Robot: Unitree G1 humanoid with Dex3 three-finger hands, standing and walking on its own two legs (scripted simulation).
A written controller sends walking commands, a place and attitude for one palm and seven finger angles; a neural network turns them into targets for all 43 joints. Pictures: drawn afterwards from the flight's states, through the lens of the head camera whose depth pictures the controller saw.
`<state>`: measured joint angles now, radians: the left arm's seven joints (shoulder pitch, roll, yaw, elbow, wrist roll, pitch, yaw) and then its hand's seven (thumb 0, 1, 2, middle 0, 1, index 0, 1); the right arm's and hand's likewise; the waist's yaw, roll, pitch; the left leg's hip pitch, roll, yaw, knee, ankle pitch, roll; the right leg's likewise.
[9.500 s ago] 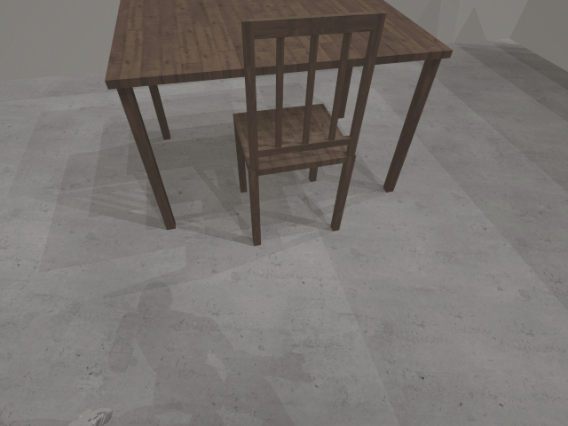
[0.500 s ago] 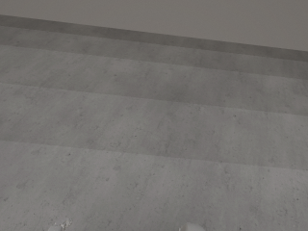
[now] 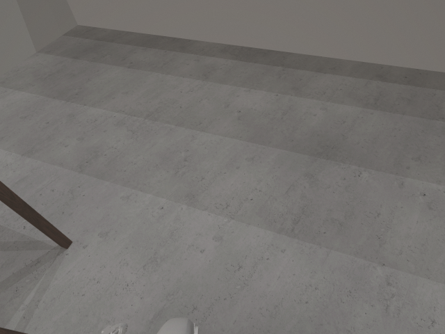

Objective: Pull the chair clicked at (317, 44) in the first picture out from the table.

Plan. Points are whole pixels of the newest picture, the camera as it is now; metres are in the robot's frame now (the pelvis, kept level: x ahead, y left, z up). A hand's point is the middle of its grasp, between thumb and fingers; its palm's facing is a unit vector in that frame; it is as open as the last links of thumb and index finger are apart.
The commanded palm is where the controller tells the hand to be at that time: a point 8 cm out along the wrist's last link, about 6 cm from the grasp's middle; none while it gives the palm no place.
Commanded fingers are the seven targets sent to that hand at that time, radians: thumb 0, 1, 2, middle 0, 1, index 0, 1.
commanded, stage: turn to face it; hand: left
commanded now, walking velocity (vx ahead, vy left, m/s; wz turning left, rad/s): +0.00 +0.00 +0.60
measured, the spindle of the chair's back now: out of the picture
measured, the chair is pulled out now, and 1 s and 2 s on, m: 0.00 0.00 0.00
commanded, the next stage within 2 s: take the last steps up to it in 1.88 s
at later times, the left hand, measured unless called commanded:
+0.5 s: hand out of the picture +0.03 +0.29 -0.16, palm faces +0.33 -0.91 -0.26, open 7.3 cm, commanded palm none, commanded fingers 0.00 0.90 0.90 -0.20 -0.30 -0.20 -0.30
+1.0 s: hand out of the picture -0.05 +0.19 -0.15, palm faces +0.59 -0.76 -0.28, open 7.3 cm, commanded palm none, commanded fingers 0.00 0.90 0.90 -0.20 -0.30 -0.20 -0.30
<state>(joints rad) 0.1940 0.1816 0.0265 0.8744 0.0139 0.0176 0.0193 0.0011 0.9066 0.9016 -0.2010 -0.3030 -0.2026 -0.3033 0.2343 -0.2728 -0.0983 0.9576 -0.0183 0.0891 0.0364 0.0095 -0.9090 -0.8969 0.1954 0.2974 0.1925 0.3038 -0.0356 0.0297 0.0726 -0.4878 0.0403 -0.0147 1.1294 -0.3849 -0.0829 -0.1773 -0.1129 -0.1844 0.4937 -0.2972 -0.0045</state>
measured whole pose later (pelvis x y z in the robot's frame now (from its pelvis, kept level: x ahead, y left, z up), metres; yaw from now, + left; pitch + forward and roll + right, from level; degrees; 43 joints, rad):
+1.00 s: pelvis +0.01 +0.00 +0.00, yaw +36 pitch +0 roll +2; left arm 0.24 0.18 0.03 0.89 0.02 0.01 0.02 0.00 0.91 0.90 -0.20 -0.30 -0.20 -0.30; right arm 0.20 -0.27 -0.09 0.97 -0.02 0.09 0.04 0.01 -0.91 -0.90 0.19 0.30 0.19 0.30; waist 0.00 0.02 0.08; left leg -0.44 0.05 0.01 1.02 -0.41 -0.08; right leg -0.19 -0.14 -0.26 0.50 -0.30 -0.01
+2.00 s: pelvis +0.01 +0.01 +0.00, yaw +66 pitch -1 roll +1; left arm 0.24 0.18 0.03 0.93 0.02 0.01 0.02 0.00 0.91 0.90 -0.20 -0.30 -0.20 -0.30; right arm 0.21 -0.24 -0.07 0.99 -0.01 0.08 0.02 0.01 -0.91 -0.90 0.19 0.30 0.19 0.30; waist 0.01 0.01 0.07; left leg -0.37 0.03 -0.01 0.91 -0.46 -0.06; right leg -0.22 -0.12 -0.16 0.51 -0.27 0.01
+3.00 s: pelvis +0.09 +0.24 +0.00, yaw +71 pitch -1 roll +0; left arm 0.31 0.15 0.04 1.09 0.01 -0.06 0.00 -0.01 0.93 0.90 -0.20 -0.30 -0.20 -0.30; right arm 0.25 -0.18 -0.06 1.05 -0.02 -0.02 0.00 0.01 -0.93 -0.90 0.19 0.30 0.19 0.30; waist 0.01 0.04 0.00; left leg -0.48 0.10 0.03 0.82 -0.23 -0.01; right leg -0.15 0.01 -0.16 0.33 -0.18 -0.06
